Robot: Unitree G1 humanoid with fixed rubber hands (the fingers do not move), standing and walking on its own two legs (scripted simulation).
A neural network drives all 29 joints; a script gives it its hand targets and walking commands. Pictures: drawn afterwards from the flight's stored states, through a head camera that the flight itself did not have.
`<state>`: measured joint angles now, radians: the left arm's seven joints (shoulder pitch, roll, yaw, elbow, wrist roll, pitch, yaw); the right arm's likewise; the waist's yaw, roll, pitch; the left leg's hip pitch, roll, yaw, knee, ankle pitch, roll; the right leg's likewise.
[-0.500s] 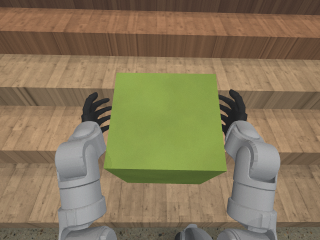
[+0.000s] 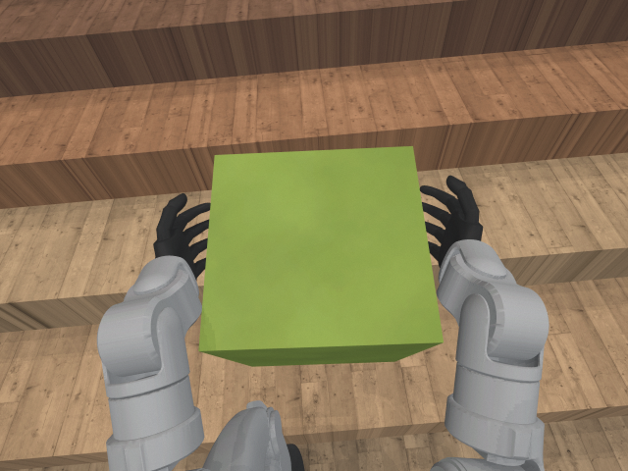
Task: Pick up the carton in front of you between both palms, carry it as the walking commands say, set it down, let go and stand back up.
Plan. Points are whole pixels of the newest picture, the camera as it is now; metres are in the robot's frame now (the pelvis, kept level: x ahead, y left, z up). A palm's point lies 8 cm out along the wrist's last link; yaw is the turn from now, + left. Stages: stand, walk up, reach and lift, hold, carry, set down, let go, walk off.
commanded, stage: carry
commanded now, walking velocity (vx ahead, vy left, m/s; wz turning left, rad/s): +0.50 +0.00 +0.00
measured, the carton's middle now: (319, 274) +0.35 -0.04 +0.05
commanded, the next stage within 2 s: none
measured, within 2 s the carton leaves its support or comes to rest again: neither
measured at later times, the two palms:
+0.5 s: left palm out of the picture +0.65 +0.16 +0.35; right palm out of the picture +0.70 -0.15 +0.35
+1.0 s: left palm out of the picture +1.03 +0.18 +0.49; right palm out of the picture +0.98 -0.13 +0.49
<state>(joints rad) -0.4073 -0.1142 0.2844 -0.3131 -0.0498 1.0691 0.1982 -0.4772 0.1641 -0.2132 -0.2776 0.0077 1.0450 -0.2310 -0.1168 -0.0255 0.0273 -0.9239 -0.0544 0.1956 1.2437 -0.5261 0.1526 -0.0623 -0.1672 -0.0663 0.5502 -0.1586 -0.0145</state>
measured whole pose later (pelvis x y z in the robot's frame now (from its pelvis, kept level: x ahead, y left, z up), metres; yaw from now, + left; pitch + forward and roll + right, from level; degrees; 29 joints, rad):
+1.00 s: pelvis +0.66 +0.07 +0.39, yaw -1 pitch +2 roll +6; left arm -0.56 -0.16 0.45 -0.27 0.07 1.12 0.17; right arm -0.58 0.19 -0.25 -0.18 0.01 1.14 -0.27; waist -0.19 -0.12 0.13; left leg -0.62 -0.06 0.16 0.92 -0.50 0.16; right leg -0.69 0.07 0.11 1.80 -0.24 -0.04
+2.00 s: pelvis +1.27 +0.04 +0.68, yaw -3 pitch +1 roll +7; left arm -0.60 -0.11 0.46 -0.10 0.08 1.16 0.18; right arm -0.65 0.16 -0.25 -0.03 -0.02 1.17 -0.29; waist -0.19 -0.10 0.02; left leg -0.63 -0.06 0.22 0.99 -0.40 0.11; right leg -0.58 0.03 0.18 1.75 -0.13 -0.04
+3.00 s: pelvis +1.90 -0.15 +0.99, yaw -3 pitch +2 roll +8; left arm -0.57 -0.07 0.47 -0.15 0.07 1.18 0.20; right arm -0.72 0.15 -0.17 -0.02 -0.03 1.21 -0.32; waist -0.23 -0.01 0.00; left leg -0.60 -0.12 0.28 0.99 -0.47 0.18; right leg -0.48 0.02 0.13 1.57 -0.20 0.04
